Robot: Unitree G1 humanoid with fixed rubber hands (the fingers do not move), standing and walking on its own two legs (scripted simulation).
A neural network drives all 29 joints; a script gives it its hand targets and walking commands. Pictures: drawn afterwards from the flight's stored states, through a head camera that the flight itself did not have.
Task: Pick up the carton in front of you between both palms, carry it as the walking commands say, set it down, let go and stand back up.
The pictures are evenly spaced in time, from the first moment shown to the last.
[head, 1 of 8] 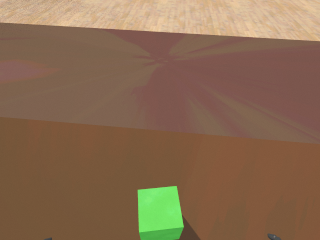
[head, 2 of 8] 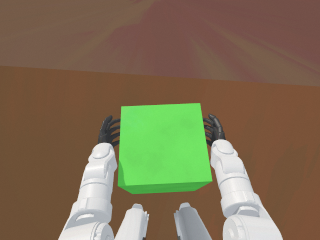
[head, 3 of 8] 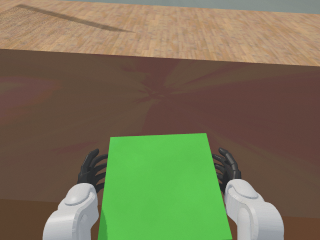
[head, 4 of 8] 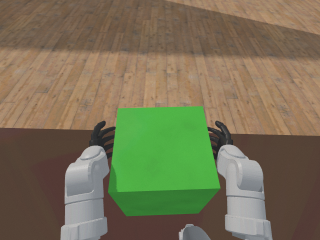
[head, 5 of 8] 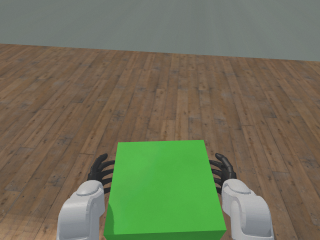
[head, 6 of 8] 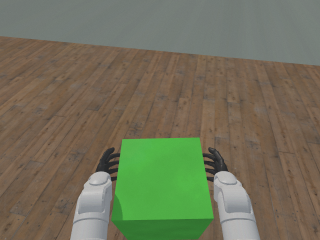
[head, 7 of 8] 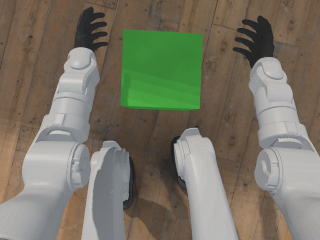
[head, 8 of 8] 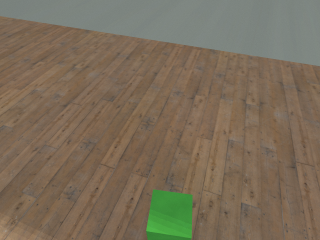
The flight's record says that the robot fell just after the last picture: no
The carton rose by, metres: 0.68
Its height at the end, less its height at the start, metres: -0.43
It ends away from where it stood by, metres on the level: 5.32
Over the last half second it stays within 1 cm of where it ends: yes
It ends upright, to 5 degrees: yes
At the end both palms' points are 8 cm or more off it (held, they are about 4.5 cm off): yes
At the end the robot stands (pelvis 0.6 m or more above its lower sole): yes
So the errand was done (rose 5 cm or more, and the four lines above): yes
